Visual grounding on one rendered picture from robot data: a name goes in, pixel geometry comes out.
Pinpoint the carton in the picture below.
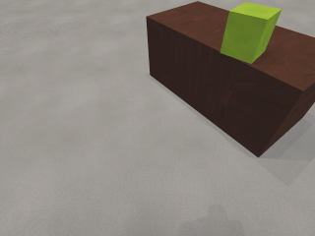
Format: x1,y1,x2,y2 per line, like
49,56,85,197
220,2,282,64

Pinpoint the pedestal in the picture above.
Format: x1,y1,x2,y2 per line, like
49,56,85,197
146,1,315,158

